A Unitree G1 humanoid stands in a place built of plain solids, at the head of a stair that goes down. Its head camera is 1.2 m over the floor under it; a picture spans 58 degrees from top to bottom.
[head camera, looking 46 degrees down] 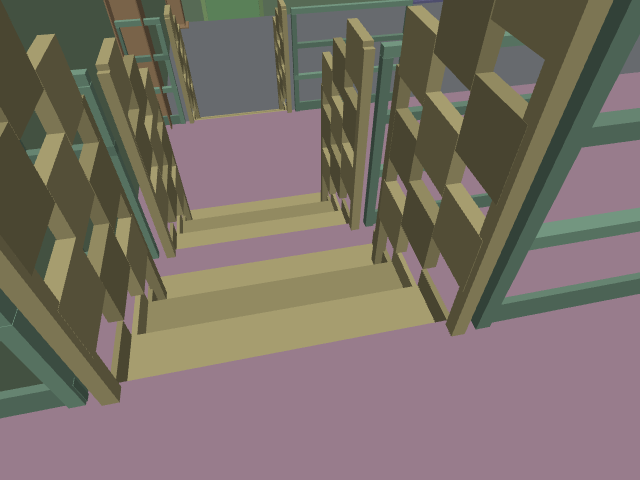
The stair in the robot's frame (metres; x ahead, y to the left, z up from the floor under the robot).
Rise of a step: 0.15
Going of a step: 0.26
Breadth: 1.12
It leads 12 degrees to the left of straight ahead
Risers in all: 4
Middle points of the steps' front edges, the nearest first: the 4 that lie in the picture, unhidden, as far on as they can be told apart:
0.69 0.09 0.00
0.94 0.14 -0.15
1.20 0.20 -0.29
1.45 0.25 -0.44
